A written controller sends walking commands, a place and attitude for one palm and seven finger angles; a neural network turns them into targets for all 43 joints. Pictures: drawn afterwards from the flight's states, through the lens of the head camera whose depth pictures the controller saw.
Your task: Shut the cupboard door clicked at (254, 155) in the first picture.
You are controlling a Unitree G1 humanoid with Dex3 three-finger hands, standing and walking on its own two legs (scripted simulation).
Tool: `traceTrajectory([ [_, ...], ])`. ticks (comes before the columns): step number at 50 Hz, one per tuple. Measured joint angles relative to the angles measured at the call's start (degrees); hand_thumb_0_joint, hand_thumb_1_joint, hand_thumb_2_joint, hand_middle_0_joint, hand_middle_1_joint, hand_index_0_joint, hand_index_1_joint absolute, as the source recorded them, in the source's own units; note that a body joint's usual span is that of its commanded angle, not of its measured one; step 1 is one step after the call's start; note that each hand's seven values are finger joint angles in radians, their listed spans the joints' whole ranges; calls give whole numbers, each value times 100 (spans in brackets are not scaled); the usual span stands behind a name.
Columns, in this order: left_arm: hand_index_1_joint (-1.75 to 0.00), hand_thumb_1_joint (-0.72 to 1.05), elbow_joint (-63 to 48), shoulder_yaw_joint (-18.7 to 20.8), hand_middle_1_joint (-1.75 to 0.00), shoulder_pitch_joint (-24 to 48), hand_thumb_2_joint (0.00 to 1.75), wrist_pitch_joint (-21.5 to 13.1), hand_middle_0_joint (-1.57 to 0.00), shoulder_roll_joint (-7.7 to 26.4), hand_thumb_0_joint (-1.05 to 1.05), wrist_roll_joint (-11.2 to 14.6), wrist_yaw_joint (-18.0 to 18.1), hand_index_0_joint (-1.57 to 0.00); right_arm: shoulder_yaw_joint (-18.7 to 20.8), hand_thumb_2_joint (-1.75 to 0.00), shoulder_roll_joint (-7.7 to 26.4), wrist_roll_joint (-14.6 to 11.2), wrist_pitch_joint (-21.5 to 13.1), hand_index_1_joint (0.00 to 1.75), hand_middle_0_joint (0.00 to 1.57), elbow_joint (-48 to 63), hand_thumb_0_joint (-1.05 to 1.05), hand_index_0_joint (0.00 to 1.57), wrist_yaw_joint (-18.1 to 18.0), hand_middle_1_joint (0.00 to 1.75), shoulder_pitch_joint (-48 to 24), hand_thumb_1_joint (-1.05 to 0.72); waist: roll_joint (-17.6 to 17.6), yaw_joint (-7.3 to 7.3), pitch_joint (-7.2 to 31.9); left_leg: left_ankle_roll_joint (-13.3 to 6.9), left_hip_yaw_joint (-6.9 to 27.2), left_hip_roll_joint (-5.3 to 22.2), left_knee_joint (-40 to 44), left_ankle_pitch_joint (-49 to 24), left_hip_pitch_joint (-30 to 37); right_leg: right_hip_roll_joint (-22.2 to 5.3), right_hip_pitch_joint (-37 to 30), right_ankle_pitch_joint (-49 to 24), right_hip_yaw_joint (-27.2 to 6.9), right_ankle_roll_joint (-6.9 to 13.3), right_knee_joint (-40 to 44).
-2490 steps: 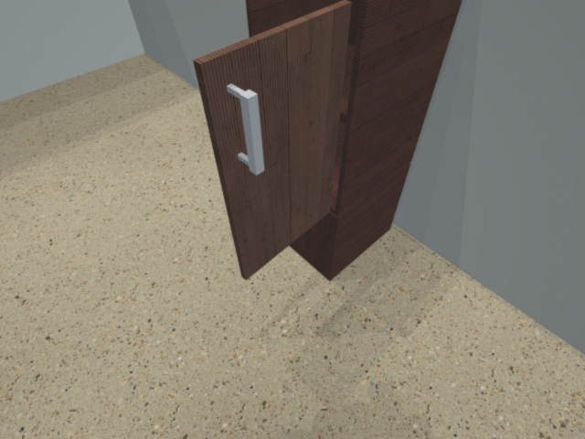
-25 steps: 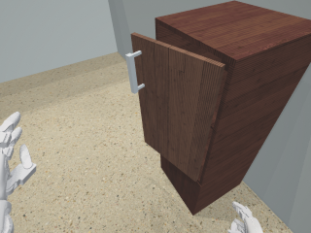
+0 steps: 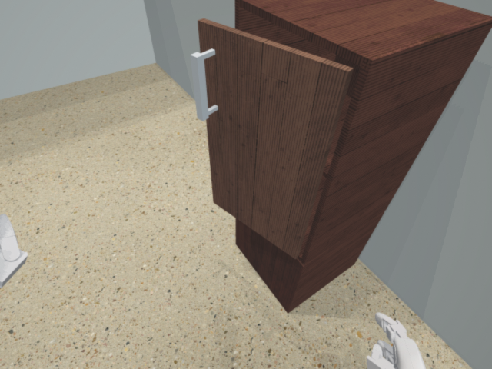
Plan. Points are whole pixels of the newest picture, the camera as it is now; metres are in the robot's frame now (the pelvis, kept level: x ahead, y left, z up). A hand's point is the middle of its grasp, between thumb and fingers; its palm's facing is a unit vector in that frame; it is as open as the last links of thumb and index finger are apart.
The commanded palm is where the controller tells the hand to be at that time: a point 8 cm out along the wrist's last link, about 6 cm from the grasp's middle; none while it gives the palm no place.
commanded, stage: step back with the hand held close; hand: left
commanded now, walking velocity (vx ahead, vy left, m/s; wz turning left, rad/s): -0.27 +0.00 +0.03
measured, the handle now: (206, 85) +0.67 +0.13 +0.14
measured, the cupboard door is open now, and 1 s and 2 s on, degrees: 16 16 16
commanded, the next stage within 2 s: stop stepping back and stand still in 1.04 s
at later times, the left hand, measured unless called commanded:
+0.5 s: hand out of the picture +0.12 +0.27 +0.18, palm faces +0.54 -0.70 -0.48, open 7.5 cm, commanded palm +0.06 +0.29 +0.19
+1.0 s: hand out of the picture +0.03 +0.26 +0.18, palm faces +0.39 -0.85 -0.36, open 7.5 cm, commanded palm -0.04 +0.30 +0.19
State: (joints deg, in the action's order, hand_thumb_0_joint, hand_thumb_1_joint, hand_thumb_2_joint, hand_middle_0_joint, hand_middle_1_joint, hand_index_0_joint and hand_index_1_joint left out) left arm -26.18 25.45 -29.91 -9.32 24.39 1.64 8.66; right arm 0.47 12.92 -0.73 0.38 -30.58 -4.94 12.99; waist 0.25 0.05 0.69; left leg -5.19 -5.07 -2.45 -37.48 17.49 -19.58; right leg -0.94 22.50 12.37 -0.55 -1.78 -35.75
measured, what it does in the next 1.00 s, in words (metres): walks backwards: left foot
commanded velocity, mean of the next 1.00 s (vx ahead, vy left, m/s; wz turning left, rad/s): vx -0.37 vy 0.00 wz -0.03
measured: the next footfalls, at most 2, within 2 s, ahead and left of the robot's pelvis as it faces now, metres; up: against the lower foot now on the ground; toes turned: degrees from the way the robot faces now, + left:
left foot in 0.68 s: -0.01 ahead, +0.09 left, +0.00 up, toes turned +4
right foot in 1.08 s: -0.29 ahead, -0.13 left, +0.00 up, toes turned -4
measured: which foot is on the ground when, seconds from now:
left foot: down 0.00-0.54, up 0.56-0.66, down 0.68-1.00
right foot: down 0.00-0.70, up 0.72-1.00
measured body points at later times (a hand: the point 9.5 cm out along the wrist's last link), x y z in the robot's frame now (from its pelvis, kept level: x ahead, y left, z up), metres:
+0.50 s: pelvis -0.07 -0.01 -0.01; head -0.06 -0.01 +0.44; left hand +0.09 +0.31 +0.21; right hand +0.10 -0.25 -0.10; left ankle +0.03 +0.07 -0.72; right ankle -0.02 -0.15 -0.72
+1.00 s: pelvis -0.19 +0.00 +0.02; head -0.17 +0.04 +0.46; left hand +0.00 +0.30 +0.20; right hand +0.00 -0.21 -0.05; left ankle -0.05 +0.09 -0.72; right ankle -0.30 -0.14 -0.69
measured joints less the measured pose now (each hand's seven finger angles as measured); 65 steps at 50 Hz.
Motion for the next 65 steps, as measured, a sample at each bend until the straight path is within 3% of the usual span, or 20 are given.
traceTrajectory([
  [9, -30, 88, -55, -138, -30, 303, 90, -143, -21, -357, 2, -220, 25, -21, -74, -90, -22, 27, -137, 30, 20, -143, 1, 20, 37, 30, 149, -90, -39, -27, -143, 23, 110, 59, -683, 355, -531, 10, 361, -22, 148, 86, -379],
  [14, -30, 88, -397, 0, -30, 300, 90, -365, -21, -171, 2, -213, 91, -21, -84, -90, -37, 59, -251, 30, 20, -213, 1, 20, 53, 30, 209, -90, -167, 67, -196, 54, 138, 48, -624, 212, -711, 41, 501, -95, 120, 131, -320],
  [18, -30, 88, -454, 183, -30, 315, 90, -538, -21, 54, 2, -210, 83, -21, -20, -90, -1, 63, -385, 30, 20, -210, 1, 20, 42, 30, 311, -90, -35, 212, -200, 12, 211, 120, -649, -337, -850, 238, 417, 212, -50, 74, -737],
  [23, -30, 88, -171, 448, -30, 103, 90, -673, -21, 29, 1, -135, 41, -21, 29, -90, -46, 65, -458, 30, 20, -372, 1, 20, 87, 30, 179, -90, 166, 19, -31, 75, 151, 322, -663, -277, -1028, 473, 21, 764, -250, 83, -667],
  [26, -30, 89, -43, 247, -30, 188, 90, -611, -21, -92, 1, -46, 30, -21, 19, -90, -94, 56, -496, 30, 20, -463, 1, 20, 137, 30, 8, -90, 150, -31, -133, 199, 161, 349, -408, -484, -1026, 497, 54, 522, -250, 110, -458],
  [32, -30, 88, -373, -373, -30, 74, 90, -467, -21, -129, 2, -91, 3, -21, -10, -90, -137, 61, -362, 30, 20, -557, 1, 20, 162, 30, -161, -90, -267, 44, -48, 551, 370, 118, -683, 384, -909, 242, 117, 154, -291, 59, -58],
  [34, -30, 88, -602, -321, -30, -86, 90, -470, -21, 32, 2, -100, 1, -21, -22, -90, -131, 73, -323, 30, 20, -473, 1, 20, 129, 30, -161, -90, -364, 107, 60, 520, 460, 170, -193, 113, -574, 201, 226, 43, -303, -4, 32],
  [36, -30, 88, -727, -134, -30, -91, 90, -514, -22, 243, 2, -105, 19, -21, 9, -90, -141, 91, -338, 30, 20, -396, 1, 20, 57, 30, -234, -90, -424, 167, -19, 314, 447, 138, -8, -484, -642, 169, 350, -9, -299, -17, -72],
  [40, -30, 88, -582, 292, -30, -121, 90, -541, -22, 423, 2, -7, 6, -21, 96, -90, -251, 193, -530, 30, 20, -421, 1, 20, 51, 30, -303, -90, -173, 64, -27, 188, 479, 380, 159, -582, -726, 531, 396, 1125, -242, 45, -1435],
  [42, -30, 88, -561, 366, -30, -144, 90, -488, -22, 337, 2, 91, 34, -21, 83, -90, -306, 190, -636, 30, 20, -478, 1, 20, 99, 30, -263, -90, -46, -44, 86, 212, 443, 534, 435, -781, -713, 582, 125, 1398, -109, 37, -1569],
  [47, -30, 89, -557, 26, -30, -10, 90, -302, -21, -57, 2, 192, 58, -20, -71, -90, -417, 173, -755, 30, 20, -592, 1, 20, 231, 30, -332, -90, 47, -223, 226, 216, 180, 789, 1127, -1376, -708, 477, -700, 1654, 49, -37, -800],
  [50, -30, 89, -497, -256, -30, 229, 90, -140, -21, -126, 2, 219, -6, -20, -160, -90, -481, 184, -743, 30, 21, -564, 1, 20, 256, 30, -488, -90, 22, -149, 135, 248, 92, 833, 1453, -1791, -818, 439, -1096, 1517, 106, -3, 9],
  [53, -30, 89, -643, -213, -30, 210, 90, -72, -21, 178, 2, 277, -108, -20, -225, -90, -570, 192, -631, 30, 21, -391, 1, 20, 267, 30, -604, -90, -182, 9, 39, 320, -17, 773, 1569, -2158, -1077, 356, -1455, 968, 201, 144, 1016],
  [54, -30, 89, -703, -171, -30, 174, 90, -98, -21, 266, 2, 296, -144, -20, -225, -90, -563, 178, -574, 30, 21, -359, 1, 20, 267, 30, -647, -90, -182, 49, -21, 374, -10, 799, 1432, -2115, -1219, 370, -1442, 846, 224, 213, 1119],
  [56, -30, 89, -802, -176, -30, -2, 90, -136, -21, 385, 2, 304, -192, -21, -198, -90, -507, 156, -434, 30, 21, -466, 1, 20, 231, 30, -596, -90, -125, 114, -90, 585, 252, 743, 753, -936, -1445, 436, -1327, 792, 269, 247, 925],
  [58, -30, 88, -939, -90, -30, -389, 90, -181, -22, 562, 2, 258, -178, -21, -178, -90, -459, 108, -347, 30, 21, -626, 1, 20, 187, 30, -314, -90, -354, 62, 124, 715, 429, 399, -490, 112, -1606, 266, -1219, 771, 145, 232, 820],
  [60, -30, 88, -1040, 95, -30, -806, 90, -173, -22, 638, 2, 179, -107, -21, -163, -90, -375, 73, -206, 30, 21, -661, 1, 20, 113, 30, 2, -90, -533, 29, 381, 752, 360, 209, -1125, 347, -1464, 121, -1144, 728, 6, 205, 782],
  [62, -30, 88, -943, 168, -30, -931, 90, -128, -22, 603, 2, 129, -11, -21, -129, -90, -194, 56, -145, 30, 21, -605, 1, 20, 18, 30, 283, -90, -476, 56, 535, 733, 292, 180, -775, 28, -971, 81, -1114, 717, 0, 155, 705],
  [64, -30, 88, -664, 69, -30, -722, 90, -77, -22, 465, 1, 101, 90, -21, -26, -90, 76, 29, -199, 30, 20, -565, 1, 20, -65, 30, 509, -90, -156, 121, 618, 662, 347, 272, 71, -319, -324, 158, -1047, 800, 159, 83, 488],
  [65, -30, 88, -461, -15, -30, -507, 90, -51, -22, 375, 1, 92, 129, -21, 53, -90, 155, 12, -245, 30, 20, -644, 1, 20, -104, 30, 553, -90, -58, 179, 634, 457, 396, 233, 270, -119, -235, 133, -990, 857, 258, 44, 355],
])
